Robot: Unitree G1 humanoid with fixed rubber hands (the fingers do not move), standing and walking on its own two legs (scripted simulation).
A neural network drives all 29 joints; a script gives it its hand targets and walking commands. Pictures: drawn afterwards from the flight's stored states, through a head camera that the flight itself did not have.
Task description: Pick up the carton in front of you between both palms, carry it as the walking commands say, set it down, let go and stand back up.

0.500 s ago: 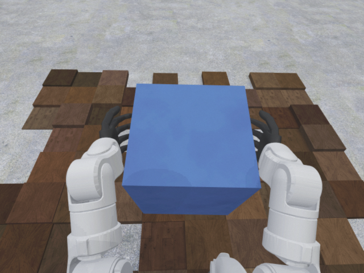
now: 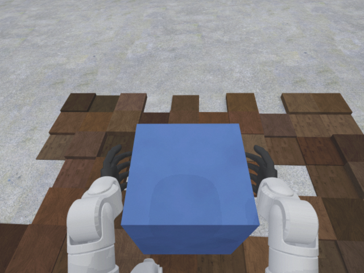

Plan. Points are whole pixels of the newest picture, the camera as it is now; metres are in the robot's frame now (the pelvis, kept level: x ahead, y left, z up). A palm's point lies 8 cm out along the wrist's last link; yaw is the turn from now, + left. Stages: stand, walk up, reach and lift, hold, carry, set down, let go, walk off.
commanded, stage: carry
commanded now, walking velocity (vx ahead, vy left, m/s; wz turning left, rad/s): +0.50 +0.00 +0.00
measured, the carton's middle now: (187, 194) +0.30 +0.01 +0.01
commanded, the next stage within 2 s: none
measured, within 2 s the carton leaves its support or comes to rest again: neither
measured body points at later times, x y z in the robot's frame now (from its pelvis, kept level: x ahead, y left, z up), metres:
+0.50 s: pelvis +0.33 +0.06 -0.01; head +0.29 +0.08 +0.43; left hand +0.58 +0.20 +0.06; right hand +0.55 -0.10 +0.07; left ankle +0.31 +0.09 -0.76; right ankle +0.40 -0.11 -0.68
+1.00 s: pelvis +0.64 +0.03 -0.01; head +0.61 +0.02 +0.44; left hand +0.89 +0.19 +0.09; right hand +0.89 -0.12 +0.09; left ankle +0.63 +0.16 -0.68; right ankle +0.70 -0.05 -0.75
